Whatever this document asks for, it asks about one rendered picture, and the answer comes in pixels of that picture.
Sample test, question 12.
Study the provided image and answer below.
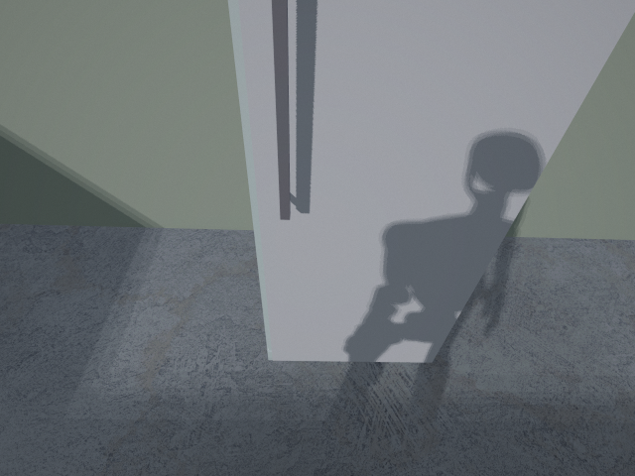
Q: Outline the fridge door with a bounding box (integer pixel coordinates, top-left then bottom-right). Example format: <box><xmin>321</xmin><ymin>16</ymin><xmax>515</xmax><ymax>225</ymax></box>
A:
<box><xmin>238</xmin><ymin>0</ymin><xmax>635</xmax><ymax>363</ymax></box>

